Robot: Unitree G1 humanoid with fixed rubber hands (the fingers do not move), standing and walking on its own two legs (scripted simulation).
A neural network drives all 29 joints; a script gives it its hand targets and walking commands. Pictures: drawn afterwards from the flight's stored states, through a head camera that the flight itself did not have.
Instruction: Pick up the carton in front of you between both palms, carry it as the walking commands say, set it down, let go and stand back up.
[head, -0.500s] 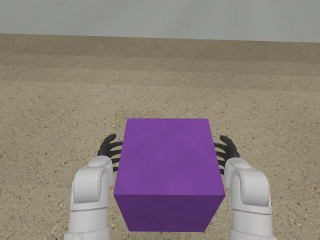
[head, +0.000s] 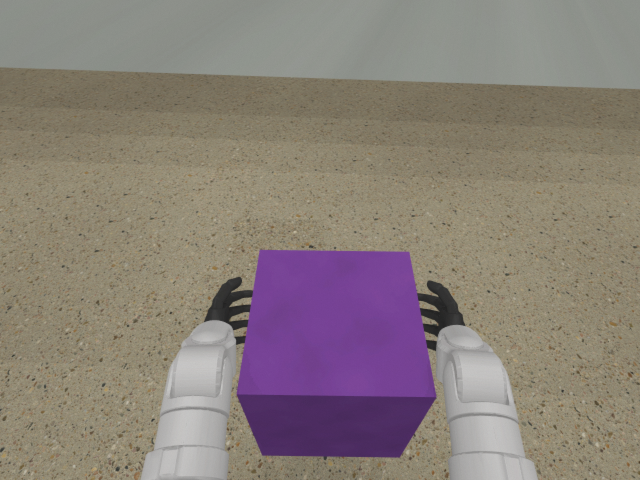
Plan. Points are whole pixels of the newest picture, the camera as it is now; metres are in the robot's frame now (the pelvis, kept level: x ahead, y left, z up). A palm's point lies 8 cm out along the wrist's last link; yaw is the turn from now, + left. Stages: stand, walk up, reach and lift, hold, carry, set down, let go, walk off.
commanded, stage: carry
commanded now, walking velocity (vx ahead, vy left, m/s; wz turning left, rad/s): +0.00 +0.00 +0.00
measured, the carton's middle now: (332, 358) +0.29 +0.00 -0.05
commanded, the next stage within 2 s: hold in 1.44 s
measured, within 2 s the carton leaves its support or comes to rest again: neither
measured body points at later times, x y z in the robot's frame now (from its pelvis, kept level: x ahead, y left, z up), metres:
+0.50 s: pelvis -0.04 +0.01 +0.00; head -0.06 +0.01 +0.45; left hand +0.27 +0.16 +0.03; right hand +0.27 -0.14 +0.03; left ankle -0.08 +0.10 -0.73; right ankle +0.02 -0.11 -0.73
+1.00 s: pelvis -0.05 +0.02 +0.00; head -0.07 +0.02 +0.45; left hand +0.25 +0.17 +0.03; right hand +0.26 -0.13 +0.03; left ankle -0.08 +0.10 -0.73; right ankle +0.02 -0.11 -0.73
